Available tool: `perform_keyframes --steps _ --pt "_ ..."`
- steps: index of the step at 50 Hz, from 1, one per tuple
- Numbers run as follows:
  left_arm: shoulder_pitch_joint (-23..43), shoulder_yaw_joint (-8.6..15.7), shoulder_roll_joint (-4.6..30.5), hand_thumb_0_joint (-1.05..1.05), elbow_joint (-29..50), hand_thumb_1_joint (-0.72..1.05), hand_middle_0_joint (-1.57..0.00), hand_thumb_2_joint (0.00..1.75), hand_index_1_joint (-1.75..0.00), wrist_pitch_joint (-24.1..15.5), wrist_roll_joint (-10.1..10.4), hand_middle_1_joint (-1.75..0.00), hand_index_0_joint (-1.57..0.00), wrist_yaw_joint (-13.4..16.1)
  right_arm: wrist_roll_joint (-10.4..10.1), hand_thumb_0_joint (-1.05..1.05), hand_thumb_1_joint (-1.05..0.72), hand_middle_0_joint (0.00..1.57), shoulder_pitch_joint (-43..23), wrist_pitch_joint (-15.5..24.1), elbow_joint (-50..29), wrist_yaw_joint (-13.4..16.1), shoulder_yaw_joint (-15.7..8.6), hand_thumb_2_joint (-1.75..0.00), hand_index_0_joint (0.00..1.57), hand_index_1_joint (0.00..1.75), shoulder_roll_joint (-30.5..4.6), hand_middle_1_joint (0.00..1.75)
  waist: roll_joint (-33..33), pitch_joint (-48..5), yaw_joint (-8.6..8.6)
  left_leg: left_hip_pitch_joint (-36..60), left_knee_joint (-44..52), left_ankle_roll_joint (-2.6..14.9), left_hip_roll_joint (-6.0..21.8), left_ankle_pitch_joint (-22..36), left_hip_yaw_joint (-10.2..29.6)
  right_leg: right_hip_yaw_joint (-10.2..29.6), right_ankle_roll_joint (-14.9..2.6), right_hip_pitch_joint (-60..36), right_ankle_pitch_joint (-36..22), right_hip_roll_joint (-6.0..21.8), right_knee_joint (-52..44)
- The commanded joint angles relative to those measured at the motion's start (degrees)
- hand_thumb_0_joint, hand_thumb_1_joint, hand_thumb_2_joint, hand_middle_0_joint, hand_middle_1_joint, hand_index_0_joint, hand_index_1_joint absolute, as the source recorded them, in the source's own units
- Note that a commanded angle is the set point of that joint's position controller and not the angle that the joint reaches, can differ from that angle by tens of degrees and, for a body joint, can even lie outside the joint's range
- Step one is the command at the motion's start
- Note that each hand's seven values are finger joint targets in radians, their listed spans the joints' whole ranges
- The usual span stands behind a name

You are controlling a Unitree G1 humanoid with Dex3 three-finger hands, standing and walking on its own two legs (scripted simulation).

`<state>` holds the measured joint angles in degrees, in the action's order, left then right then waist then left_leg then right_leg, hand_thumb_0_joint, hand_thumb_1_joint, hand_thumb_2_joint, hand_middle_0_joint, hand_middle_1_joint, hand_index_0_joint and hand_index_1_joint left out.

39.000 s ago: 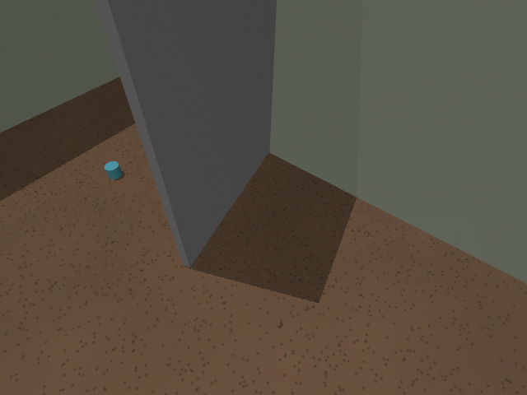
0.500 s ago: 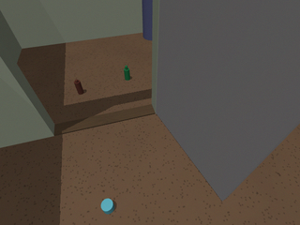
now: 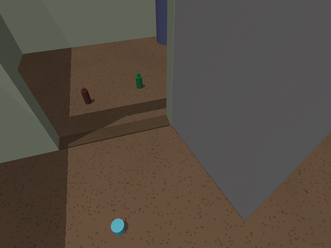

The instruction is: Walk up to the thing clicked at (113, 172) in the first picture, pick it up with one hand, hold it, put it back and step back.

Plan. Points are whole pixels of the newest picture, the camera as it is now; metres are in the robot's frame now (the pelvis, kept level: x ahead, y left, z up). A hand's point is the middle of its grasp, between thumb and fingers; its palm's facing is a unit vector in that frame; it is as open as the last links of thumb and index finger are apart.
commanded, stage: stand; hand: left
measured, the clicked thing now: (118, 227) +0.37 +0.27 -0.75
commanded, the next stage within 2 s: walk up in 0.20 s
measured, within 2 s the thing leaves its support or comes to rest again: neither
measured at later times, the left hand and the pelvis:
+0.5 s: hand out of the picture +0.06 +0.35 -0.17, palm faces +0.01 -0.89 -0.45, open 7.4 cm; pelvis -0.05 +0.06 -0.03, yaw +3 degrees
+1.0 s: hand out of the picture +0.01 +0.33 -0.16, palm faces -0.06 -0.93 -0.36, open 7.4 cm; pelvis -0.07 +0.07 -0.02, yaw -2 degrees
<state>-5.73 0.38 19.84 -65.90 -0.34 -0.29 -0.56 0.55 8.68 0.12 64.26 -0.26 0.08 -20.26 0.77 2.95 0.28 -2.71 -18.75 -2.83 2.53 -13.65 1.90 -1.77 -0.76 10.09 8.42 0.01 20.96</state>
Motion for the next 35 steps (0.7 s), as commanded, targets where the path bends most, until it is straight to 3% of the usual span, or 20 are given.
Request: perform_keyframes --steps 1,9,10,11,12,13,14,15,17,19,21,23,24,25,26,27,28,29,30,35 --pt "2.8 2.5 12.9 0.0 3.5 0.9 -0.2 0.9 -0.3 -1.5 0.1 -0.3 -0.2 0.6 0.2 0.0 -0.9 0.2 -1.3 1.1 -2.9 0.8 -2.1 -0.9 0.2 0.3 -11.9 0.3 -0.5 -3.1 0.0 -6.0 4.3 3.23 4.9 4.5 2.7 6.7 -0.67 -5.4 -4.9 7.4 -3.5" --pt "3.0 2.6 13.0 0.0 3.6 0.9 -0.2 0.9 -0.3 -1.4 -0.1 -0.3 -0.2 0.7 0.3 0.0 -0.9 0.2 -1.0 1.1 -3.1 0.7 -2.2 -0.9 0.2 0.3 -12.2 0.3 -0.9 -2.8 -0.09 -6.2 4.3 3.49 4.8 3.0 2.8 6.8 -0.57 -4.5 -2.7 7.2 -3.7" --pt "2.5 5.0 17.3 0.0 5.0 0.9 -0.2 0.9 -0.3 -1.4 0.5 -0.3 -0.2 1.7 0.7 0.0 -0.9 0.2 -2.7 -1.2 -4.8 0.3 -4.9 -0.9 0.2 0.3 -16.2 0.3 2.4 3.2 1.26 -10.2 -3.3 4.01 1.7 12.0 1.0 9.1 -2.01 -1.6 -17.1 10.5 -0.7" --pt "0.0 5.4 18.3 0.0 5.3 0.9 -0.2 0.9 -0.3 -1.4 0.5 -0.3 -0.2 2.3 0.3 0.0 -0.9 0.2 -2.2 -1.9 -5.8 0.4 -4.8 -0.9 0.2 0.3 -14.7 0.3 -0.3 -0.2 1.33 -10.6 -9.2 3.52 0.2 12.3 -0.7 11.6 -4.75 -4.1 -24.2 13.6 -0.5" --pt "-1.3 6.1 19.6 0.0 6.0 0.9 -0.2 0.9 -0.3 -1.3 0.4 -0.3 -0.2 2.8 -0.2 0.0 -0.9 0.2 -1.4 -2.4 -6.9 0.2 -4.9 -0.9 0.2 0.3 -13.7 0.3 -4.5 -3.7 2.01 -11.3 -17.7 3.31 -2.5 3.6 -1.4 15.7 -8.63 -5.8 -28.7 17.7 -1.0" --pt "-1.2 6.4 19.9 0.0 7.2 0.9 -0.2 0.9 -0.3 -1.3 -0.2 -0.3 -0.2 3.4 0.0 0.0 -0.9 0.2 -0.6 -3.3 -8.1 -0.1 -5.3 -0.9 0.2 0.3 -12.8 0.3 -8.5 -5.7 2.2 -13.2 -28.9 3.71 -3.8 -15.3 0.3 19.6 -12.81 -4.8 -29.5 22.6 -2.4" --pt "-1.1 6.6 19.8 0.0 8.7 0.9 -0.2 0.9 -0.3 -1.2 -0.8 -0.3 -0.2 3.6 0.8 0.0 -0.9 0.2 0.3 -4.3 -9.9 -0.4 -5.8 -0.9 0.2 0.3 -12.3 0.3 -8.2 -5.9 1.85 -14.2 -37.9 4.37 -2.9 -19.4 5.1 20.5 -14.56 -1.1 -22.4 24.5 -3.5" --pt "0.4 6.6 18.7 0.0 10.5 0.9 -0.2 0.9 -0.3 -1.0 -1.1 -0.3 -0.2 3.8 0.7 0.0 -0.9 0.2 0.8 -4.9 -11.0 -0.8 -6.3 -0.9 0.2 0.3 -12.1 0.3 -7.6 -4.9 1.05 -15.3 -42.9 4.59 -2.5 -18.9 7.9 17.9 -14.75 1.4 -17.8 23.2 -3.0" --pt "3.7 6.7 18.3 0.0 13.1 0.9 -0.2 0.9 -0.3 -0.6 -1.8 -0.3 -0.2 4.0 1.0 0.0 -0.9 0.2 3.4 -5.4 -12.6 -1.4 -7.4 -0.9 0.2 0.3 -12.4 0.3 -7.9 -4.1 -1.21 -16.1 -45.8 4.05 -1.4 -16.3 8.4 12.2 -13.33 5.6 -12.3 19.8 -1.3" --pt "2.6 6.7 17.3 0.0 14.9 0.9 -0.2 0.9 -0.3 -0.5 -2.3 -0.3 -0.2 3.8 1.0 0.0 -0.9 0.2 4.1 -5.3 -13.7 -1.6 -7.7 -0.9 0.2 0.3 -12.4 0.3 -8.5 -5.3 -0.27 -17.5 -38.6 3.41 -1.2 -16.3 5.3 9.8 -11.91 2.3 -10.1 17.3 1.4" --pt "2.4 7.1 17.9 0.0 16.3 0.9 -0.2 0.9 -0.3 -0.4 -2.7 -0.3 -0.2 3.6 1.1 0.0 -0.9 0.2 5.7 -5.1 -14.2 -1.4 -8.1 -0.9 0.2 0.3 -12.5 0.3 -12.4 -6.5 -0.39 -16.7 -27.1 3.13 0.3 -17.1 3.7 11.0 -11.67 0.6 -10.5 18.3 4.9" --pt "3.4 6.6 18.0 0.0 17.4 0.9 -0.2 0.9 -0.3 0.5 -1.7 -0.3 -0.2 3.1 1.4 0.0 -0.9 0.2 8.7 -4.1 -12.9 -1.2 -8.6 -0.9 0.2 0.3 -12.3 0.3 -10.9 -7.5 -1.77 -9.8 -12.9 2.96 -1.8 -7.1 -0.7 7.9 -9.5 3.9 -11.4 15.1 12.6" --pt "2.5 6.0 16.6 0.0 17.5 0.9 -0.2 0.9 -0.3 1.3 -1.0 -0.3 -0.2 2.9 2.0 0.0 -0.9 0.2 9.9 -3.4 -12.5 -0.9 -9.1 -0.9 0.2 0.3 -12.5 0.3 -8.1 -6.5 -2.47 -4.9 -6.9 3.01 -3.3 -0.9 -2.0 6.5 -7.14 9.4 -7.0 12.3 17.8" --pt "-0.1 5.2 12.4 0.0 17.7 0.9 -0.2 0.9 -0.3 1.9 0.0 -0.3 -0.2 2.8 3.3 0.0 -0.9 0.2 8.9 -2.7 -13.6 -0.6 -9.5 -0.9 0.2 0.3 -16.4 0.3 3.0 -4.3 -2.15 -5.0 1.3 4.94 3.8 -0.9 9.9 4.2 -3.19 16.0 6.9 4.3 27.1" --pt "-1.7 4.7 10.4 0.0 18.2 0.9 -0.2 0.9 -0.3 2.2 0.1 -0.3 -0.2 3.2 3.2 0.0 -0.9 0.2 2.6 -2.1 -16.8 -0.6 -10.1 -0.9 0.2 0.3 -22.9 0.3 15.4 -2.6 0.11 -11.2 3.7 9.5 15.1 1.9 25.8 4.3 -0.5 20.8 29.4 -4.4 34.0" --pt "3.2 6.0 15.0 0.0 17.8 0.9 -0.2 0.9 -0.3 2.2 -0.5 -0.3 -0.2 3.9 2.1 0.0 -0.9 0.2 2.3 -1.8 -17.0 -0.8 -10.6 -0.9 0.2 0.3 -25.6 0.3 16.6 -1.5 -3.9 -20.9 5.2 17.3 19.9 -0.2 32.5 11.4 -0.72 15.2 32.1 -3.3 42.2" --pt "3.3 6.4 16.0 0.0 17.3 0.9 -0.2 0.9 -0.3 2.3 -0.5 -0.3 -0.2 3.6 2.0 0.0 -0.9 0.2 0.1 -1.4 -17.8 -0.2 -9.7 -0.9 0.2 0.3 -21.6 0.3 9.4 2.1 -2.32 -20.9 2.1 16.74 16.6 3.2 25.4 13.6 -0.84 16.2 27.3 -3.0 46.5" --pt "-1.3 6.0 14.7 0.0 15.7 0.9 -0.2 0.9 -0.3 2.4 0.4 -0.3 -0.2 3.2 1.7 0.0 -0.9 0.2 -3.0 -1.1 -18.0 0.4 -8.5 -0.9 0.2 0.3 -18.4 0.3 6.5 1.6 0.97 -15.2 -2.3 14.47 12.3 8.5 16.1 14.3 -0.86 19.5 22.0 -4.1 47.3" --pt "-4.7 5.7 14.6 0.0 14.4 0.9 -0.2 0.9 -0.3 2.2 0.8 -0.3 -0.2 2.9 1.6 0.0 -0.9 0.2 -4.3 -0.7 -18.6 0.8 -8.2 -0.9 0.2 0.3 -17.6 0.3 7.4 -0.5 2.26 -10.8 -5.5 13.4 11.3 12.6 13.0 12.6 -0.6 20.4 18.8 -3.9 47.1" --pt "1.1 5.4 13.9 0.0 17.8 0.9 -0.2 0.9 -0.3 1.2 -0.9 -0.3 -0.2 1.1 1.3 0.0 -0.9 0.2 6.4 1.2 -17.1 1.6 -8.5 -0.9 0.2 0.3 -17.9 0.3 7.5 -3.4 -3.44 2.8 -10.2 15.14 14.2 26.8 14.6 8.0 0.87 18.2 22.9 -1.3 29.2"
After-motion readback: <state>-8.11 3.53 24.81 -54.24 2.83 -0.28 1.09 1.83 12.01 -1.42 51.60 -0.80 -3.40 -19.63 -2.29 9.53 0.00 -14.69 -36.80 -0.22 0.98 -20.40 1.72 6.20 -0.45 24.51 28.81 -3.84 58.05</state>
